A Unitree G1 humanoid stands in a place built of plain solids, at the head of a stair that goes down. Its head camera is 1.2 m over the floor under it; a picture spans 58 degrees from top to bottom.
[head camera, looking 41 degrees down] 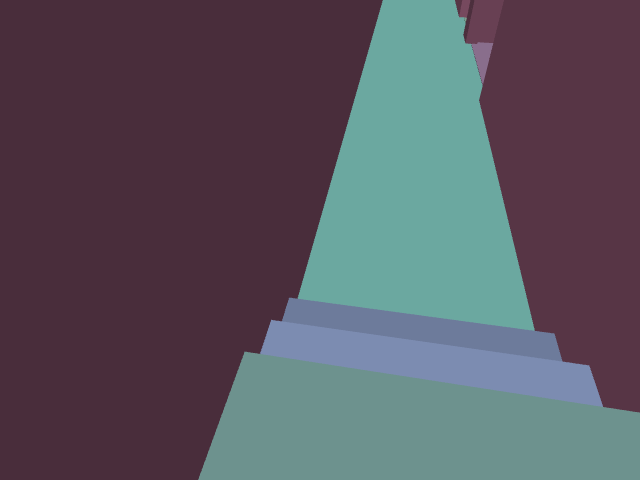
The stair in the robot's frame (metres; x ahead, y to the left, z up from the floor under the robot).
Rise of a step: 0.18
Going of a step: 0.28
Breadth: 1.20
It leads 10 degrees to the right of straight ahead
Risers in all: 3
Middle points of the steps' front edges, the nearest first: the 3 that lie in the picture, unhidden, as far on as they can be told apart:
0.72 -0.34 0.00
1.00 -0.39 -0.18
1.27 -0.44 -0.36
